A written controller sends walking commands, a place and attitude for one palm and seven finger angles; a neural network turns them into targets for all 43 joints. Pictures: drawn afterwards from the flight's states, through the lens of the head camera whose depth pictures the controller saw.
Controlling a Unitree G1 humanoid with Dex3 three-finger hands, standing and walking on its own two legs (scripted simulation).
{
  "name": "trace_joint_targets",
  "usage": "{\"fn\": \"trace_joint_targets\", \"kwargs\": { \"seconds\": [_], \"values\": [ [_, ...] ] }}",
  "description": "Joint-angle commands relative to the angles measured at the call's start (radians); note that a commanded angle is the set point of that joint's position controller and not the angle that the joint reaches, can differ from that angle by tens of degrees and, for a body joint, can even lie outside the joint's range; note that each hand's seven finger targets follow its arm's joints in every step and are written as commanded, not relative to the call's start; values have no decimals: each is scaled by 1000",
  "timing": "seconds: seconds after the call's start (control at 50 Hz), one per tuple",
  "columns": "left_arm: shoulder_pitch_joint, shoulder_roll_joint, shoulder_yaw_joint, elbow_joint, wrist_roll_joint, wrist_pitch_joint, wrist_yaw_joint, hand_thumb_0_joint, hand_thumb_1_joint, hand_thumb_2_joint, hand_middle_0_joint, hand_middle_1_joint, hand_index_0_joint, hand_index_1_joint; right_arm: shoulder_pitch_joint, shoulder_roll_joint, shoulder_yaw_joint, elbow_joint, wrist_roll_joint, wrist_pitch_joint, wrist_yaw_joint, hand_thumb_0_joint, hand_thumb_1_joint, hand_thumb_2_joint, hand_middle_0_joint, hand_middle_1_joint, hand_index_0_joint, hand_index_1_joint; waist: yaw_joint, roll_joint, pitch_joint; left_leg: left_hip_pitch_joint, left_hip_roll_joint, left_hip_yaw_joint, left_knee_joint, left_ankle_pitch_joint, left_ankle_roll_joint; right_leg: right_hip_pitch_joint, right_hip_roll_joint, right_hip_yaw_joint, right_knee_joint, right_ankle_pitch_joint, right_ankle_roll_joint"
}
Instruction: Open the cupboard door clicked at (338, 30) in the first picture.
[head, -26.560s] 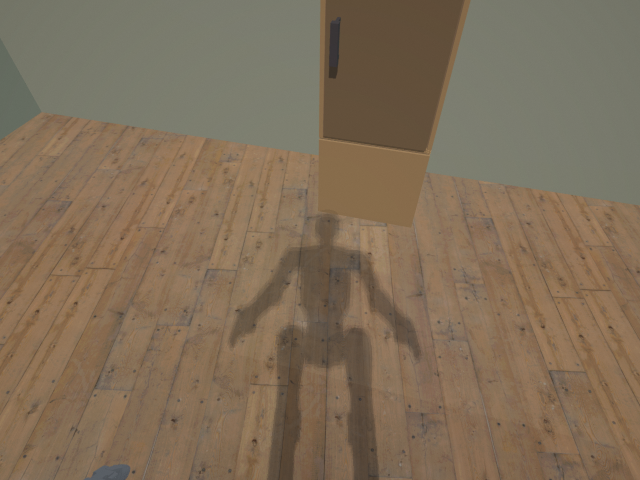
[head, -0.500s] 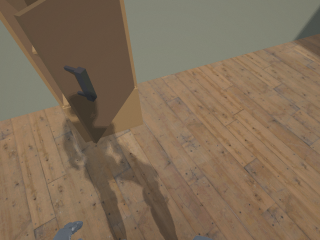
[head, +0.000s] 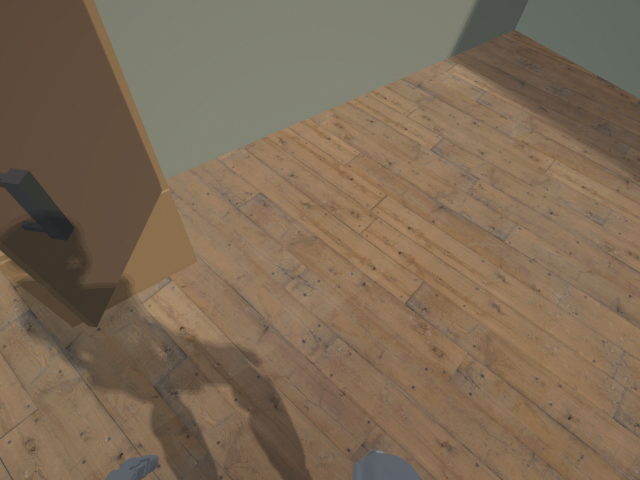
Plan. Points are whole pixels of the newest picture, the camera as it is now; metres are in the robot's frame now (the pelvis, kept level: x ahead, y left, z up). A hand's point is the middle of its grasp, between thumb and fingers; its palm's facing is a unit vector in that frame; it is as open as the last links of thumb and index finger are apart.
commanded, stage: walk to a spot facing it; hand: left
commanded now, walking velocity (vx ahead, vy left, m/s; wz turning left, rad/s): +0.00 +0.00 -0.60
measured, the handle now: (25, 205) +0.43 +0.46 +0.02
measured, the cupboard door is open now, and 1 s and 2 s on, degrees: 46 46 46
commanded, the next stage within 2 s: turn to face it in 1.68 s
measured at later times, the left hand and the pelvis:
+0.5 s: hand (217, 448) +0.17 +0.16 -0.18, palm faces -0.26 -0.95 -0.20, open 7.4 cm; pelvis +0.07 -0.03 -0.01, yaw -18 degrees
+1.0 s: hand (389, 299) +0.42 -0.10 -0.16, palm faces -0.60 -0.77 -0.23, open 7.4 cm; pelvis +0.21 -0.18 -0.01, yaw -34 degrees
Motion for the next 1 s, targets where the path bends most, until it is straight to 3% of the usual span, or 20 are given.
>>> {"fn": "trace_joint_targets", "kwargs": {
  "seconds": [0.0,0.06,0.1,0.12,0.14,0.28,0.34,0.4,0.42,0.44,0.46,0.48,0.52,0.58,0.74,0.8,0.82,0.84,0.88,0.98],
  "values": [
    [-43,40,-10,-95,-8,-41,-7,0,900,900,-200,-300,-200,-300,81,-225,-72,-45,1,-22,-14,0,-900,-900,200,300,200,300,-54,259,-167,206,205,-14,-51,670,139,75,-7,-90,-252,12,-11],
    [69,85,-1,-60,-7,-50,-2,0,900,900,-200,-300,-200,-300,54,-241,-82,-50,16,-11,-4,0,-900,-900,200,300,200,300,5,195,-172,72,179,44,103,506,61,339,-2,-99,-559,295,-45],
    [213,279,41,-17,0,-62,27,0,900,900,-200,-300,-200,-300,-26,-129,-55,-125,33,-5,3,0,-900,-900,200,300,200,300,83,-300,-210,-344,-29,100,519,-380,-37,593,-419,429,-654,863,-246],
    [233,276,39,-16,-7,-58,40,0,900,900,-200,-300,-200,-300,-54,-146,-51,-135,29,2,-1,0,-900,-900,200,300,200,300,104,-187,-197,-375,-5,-26,607,-364,-21,559,-424,437,-640,720,-305],
    [184,236,41,-22,-2,-57,49,0,900,900,-200,-300,-200,-300,-74,-136,-53,-117,29,0,-5,0,-900,-900,200,300,200,300,75,-256,-191,-430,12,-51,651,-315,-25,554,-344,452,-644,569,-305],
    [84,188,23,-43,5,-80,36,0,900,900,-200,-300,-200,-300,-76,-103,-57,-86,19,-9,39,0,-900,-900,200,300,200,300,15,-110,-75,-230,-37,1,364,-106,-25,267,-217,371,-773,2,-261],
    [94,192,27,-38,6,-87,30,0,900,900,-200,-300,-200,-300,-71,-103,-60,-93,22,-28,41,0,-900,-900,200,300,200,300,17,-124,-60,-177,-64,-1,237,-120,-13,257,-211,417,-774,-42,-267],
    [35,159,26,-48,-3,-87,24,0,900,900,-200,-300,-200,-300,75,-113,-58,-48,23,-56,25,0,-900,-900,200,300,200,300,-66,-74,-91,134,-84,18,-44,1,-4,95,-133,359,-647,-29,-204],
    [34,98,14,-60,-3,-89,18,0,900,900,-200,-300,-200,-300,163,-161,-68,-17,19,-66,11,0,-900,-900,200,300,200,300,-102,90,-120,319,15,-93,-165,-103,23,-53,-50,288,-490,-29,-153],
    [27,28,-3,-91,-15,-88,6,0,900,900,-200,-300,-200,-300,289,-284,-92,5,-7,-74,2,0,-900,-900,200,300,200,300,-153,396,-147,435,332,-508,-298,-331,134,-268,96,92,-132,-146,-86],
    [-75,63,5,-142,-7,-98,-4,0,900,900,-200,-300,-200,-300,319,-304,-90,2,-2,-71,-11,0,-900,-900,200,300,200,300,-161,244,-76,329,465,-617,-378,-384,232,-323,-11,73,27,-120,-74],
    [-76,66,13,-125,10,-101,-11,0,900,900,-200,-300,-200,-300,274,-263,-76,-10,-6,-74,1,0,-900,-900,200,300,200,300,-126,136,-32,209,420,-585,-386,-400,223,-302,-39,78,141,-44,-74],
    [-23,48,13,-79,17,-95,-26,0,900,900,-200,-300,-200,-300,159,-170,-47,-26,2,-85,2,0,-900,-900,200,300,200,300,-50,198,14,146,295,-302,-358,-160,144,-291,-98,43,204,127,-56],
    [-37,-8,-13,-68,10,-80,-35,0,900,900,-200,-300,-200,-300,232,-128,-29,20,7,-101,-3,0,-900,-900,200,300,200,300,-51,186,-50,258,213,-31,-269,367,108,-284,-93,-18,148,213,-39],
    [-161,-9,-28,-81,4,-75,-35,0,900,900,-200,-300,-200,-300,289,-151,-36,79,-2,-86,6,0,-900,-900,200,300,200,300,-64,179,-14,187,244,144,-224,526,117,6,-48,-148,-292,238,-90],
    [181,75,0,24,6,-99,-18,0,900,900,-200,-300,-200,-300,205,-180,-38,71,14,-82,11,0,-900,-900,200,300,200,300,116,105,-184,43,185,214,214,710,56,532,5,-154,-431,237,-155],
    [350,207,35,68,11,-112,2,0,900,900,-200,-300,-200,-300,195,-116,-26,40,35,-82,26,0,-900,-900,200,300,200,300,185,-159,-316,-264,67,242,570,220,13,827,-253,205,-531,162,-241],
    [382,277,45,81,-15,-106,17,0,900,900,-200,-300,-200,-300,130,-88,-29,-6,46,-84,19,0,-900,-900,200,300,200,300,173,-239,-332,-459,-31,113,851,-339,-5,833,-476,595,-701,271,-333],
    [187,202,20,30,-19,-102,34,0,900,900,-200,-300,-200,-300,67,-103,-44,12,31,-75,19,0,-900,-900,200,300,200,300,81,-91,-157,-470,74,-43,882,-139,7,498,-420,474,-774,55,-299],
    [55,75,-12,20,-5,-132,37,0,900,900,-200,-300,-200,-300,193,-34,-40,105,5,-27,33,0,-900,-900,200,300,200,300,-57,-68,-93,-268,76,-2,581,40,-14,217,-235,153,-835,211,-229]
  ]
}}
